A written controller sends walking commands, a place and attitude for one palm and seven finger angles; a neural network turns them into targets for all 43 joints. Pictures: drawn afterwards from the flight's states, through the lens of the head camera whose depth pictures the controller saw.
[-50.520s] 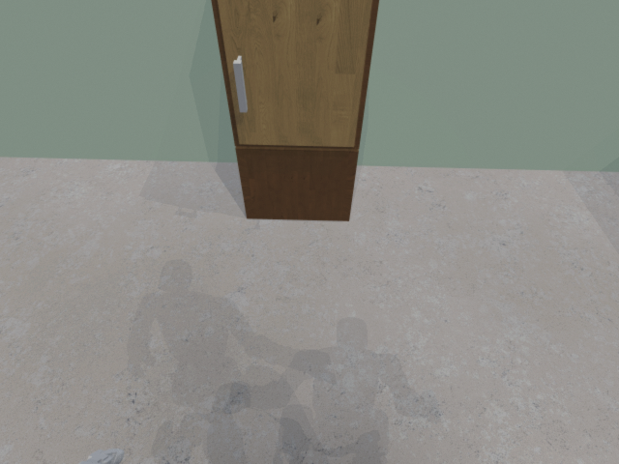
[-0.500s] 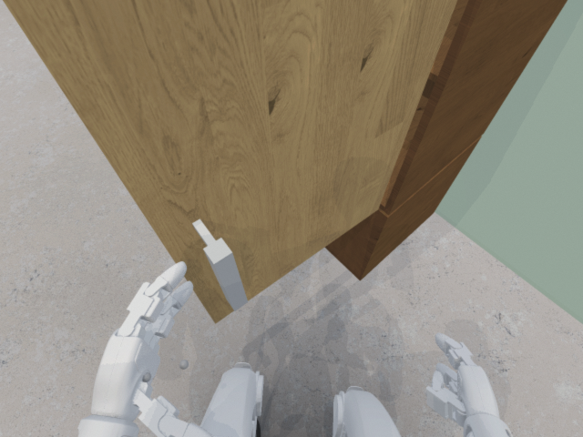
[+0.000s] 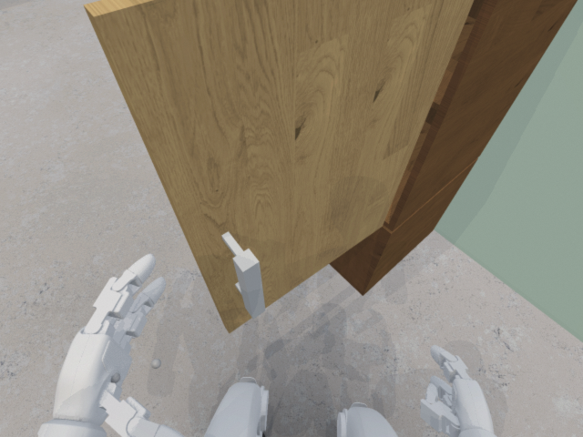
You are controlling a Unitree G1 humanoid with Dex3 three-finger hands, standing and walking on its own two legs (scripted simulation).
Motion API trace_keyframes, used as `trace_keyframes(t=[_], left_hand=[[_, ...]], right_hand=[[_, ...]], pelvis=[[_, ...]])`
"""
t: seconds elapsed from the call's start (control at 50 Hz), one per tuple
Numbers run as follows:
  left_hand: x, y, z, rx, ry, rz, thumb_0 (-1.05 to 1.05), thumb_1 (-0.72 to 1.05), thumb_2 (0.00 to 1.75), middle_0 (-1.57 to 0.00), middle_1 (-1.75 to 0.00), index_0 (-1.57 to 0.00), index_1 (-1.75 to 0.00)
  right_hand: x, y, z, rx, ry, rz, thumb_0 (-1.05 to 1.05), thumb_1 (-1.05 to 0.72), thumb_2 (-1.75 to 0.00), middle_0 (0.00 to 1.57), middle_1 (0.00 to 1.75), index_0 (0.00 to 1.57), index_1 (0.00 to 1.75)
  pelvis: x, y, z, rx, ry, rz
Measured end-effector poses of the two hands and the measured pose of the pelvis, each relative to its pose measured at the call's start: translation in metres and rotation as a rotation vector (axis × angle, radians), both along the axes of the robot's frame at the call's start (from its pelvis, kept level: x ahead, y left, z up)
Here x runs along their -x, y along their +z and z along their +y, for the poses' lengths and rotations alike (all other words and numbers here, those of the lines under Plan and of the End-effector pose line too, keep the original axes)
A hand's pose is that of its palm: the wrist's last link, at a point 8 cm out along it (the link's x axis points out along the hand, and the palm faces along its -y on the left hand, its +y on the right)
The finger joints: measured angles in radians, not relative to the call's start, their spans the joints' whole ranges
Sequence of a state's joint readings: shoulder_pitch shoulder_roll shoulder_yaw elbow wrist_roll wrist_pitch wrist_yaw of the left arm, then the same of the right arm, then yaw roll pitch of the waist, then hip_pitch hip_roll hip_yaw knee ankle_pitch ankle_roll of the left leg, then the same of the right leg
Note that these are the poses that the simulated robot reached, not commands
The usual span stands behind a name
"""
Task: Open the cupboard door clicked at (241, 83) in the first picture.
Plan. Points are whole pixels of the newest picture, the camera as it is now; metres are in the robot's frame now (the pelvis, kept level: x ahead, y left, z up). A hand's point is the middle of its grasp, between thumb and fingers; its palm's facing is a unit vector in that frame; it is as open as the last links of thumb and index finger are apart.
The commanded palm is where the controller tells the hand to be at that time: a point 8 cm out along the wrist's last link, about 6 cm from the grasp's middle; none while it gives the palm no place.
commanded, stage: draw the hand back to the body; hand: left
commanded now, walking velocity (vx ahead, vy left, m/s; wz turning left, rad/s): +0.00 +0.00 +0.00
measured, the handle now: (243, 277) +0.33 +0.10 +0.02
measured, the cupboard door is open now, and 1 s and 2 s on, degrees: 86 86 86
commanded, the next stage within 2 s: step back with the hand held close in 1.32 s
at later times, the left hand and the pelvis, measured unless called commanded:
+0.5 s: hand (54, 334) +0.20 +0.23 +0.15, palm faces +0.24 -0.89 -0.39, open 14.3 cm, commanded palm +0.16 +0.27 +0.20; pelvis +0.04 +0.01 +0.08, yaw +1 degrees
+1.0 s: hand out of the picture +0.24 +0.26 +0.29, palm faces +0.46 -0.77 -0.43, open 8.5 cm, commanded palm +0.19 +0.30 +0.29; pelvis +0.06 +0.00 +0.12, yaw +0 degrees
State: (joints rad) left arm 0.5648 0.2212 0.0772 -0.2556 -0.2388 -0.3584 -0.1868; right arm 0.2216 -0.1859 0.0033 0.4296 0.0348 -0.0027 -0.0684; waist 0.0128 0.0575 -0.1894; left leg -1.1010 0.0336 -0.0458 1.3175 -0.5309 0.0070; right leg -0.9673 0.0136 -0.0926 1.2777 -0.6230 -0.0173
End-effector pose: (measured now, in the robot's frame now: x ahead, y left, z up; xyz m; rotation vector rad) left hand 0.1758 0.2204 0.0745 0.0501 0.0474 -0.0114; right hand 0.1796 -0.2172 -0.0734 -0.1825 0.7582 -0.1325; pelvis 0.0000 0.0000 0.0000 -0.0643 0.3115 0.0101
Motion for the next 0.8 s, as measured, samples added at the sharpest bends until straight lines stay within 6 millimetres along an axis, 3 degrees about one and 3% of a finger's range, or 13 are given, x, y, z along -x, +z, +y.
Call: trace_keyframes(t=[0.26, 0.32, 0.5, 0.8], left_hand=[[0.004, 0.052, 0.022, -0.02, 0.008, -0.02, -0.01, -0.47, 0.31, -0.15, -0.3, -0.15, -0.3], [0.005, 0.066, 0.03, -0.152, 0.078, 0.048, -0.01, -0.41, 0.33, -0.16, -0.3, -0.16, -0.3], [0.011, 0.103, 0.051, -0.334, 0.305, 0.179, -0.01, -0.16, 0.44, -0.17, -0.3, -0.17, -0.3], [-0.016, 0.185, 0.067, -0.415, 0.406, -0.048, 0.0, 0.36, 0.66, -0.19, -0.3, -0.19, -0.3]], right_hand=[[-0.012, 0.058, 0.0, 0.027, 0.009, -0.093, 0.02, -0.9, -0.9, 0.2, 0.3, 0.2, 0.3], [-0.016, 0.07, 0.001, 0.04, 0.001, -0.092, 0.02, -0.9, -0.9, 0.2, 0.3, 0.2, 0.3], [-0.03, 0.096, 0.013, 0.022, 0.026, -0.105, 0.02, -0.9, -0.9, 0.2, 0.3, 0.2, 0.3], [-0.051, 0.113, 0.014, -0.009, 0.077, -0.126, 0.02, -0.9, -0.9, 0.2, 0.3, 0.2, 0.3]], pelvis=[[-0.015, 0.039, 0.007, 0.0, 0.015, -0.089], [-0.02, 0.051, 0.008, -0.01, 0.009, -0.114], [-0.035, 0.084, 0.012, -0.033, 0.01, -0.202], [-0.053, 0.11, 0.006, -0.057, 0.001, -0.307]])
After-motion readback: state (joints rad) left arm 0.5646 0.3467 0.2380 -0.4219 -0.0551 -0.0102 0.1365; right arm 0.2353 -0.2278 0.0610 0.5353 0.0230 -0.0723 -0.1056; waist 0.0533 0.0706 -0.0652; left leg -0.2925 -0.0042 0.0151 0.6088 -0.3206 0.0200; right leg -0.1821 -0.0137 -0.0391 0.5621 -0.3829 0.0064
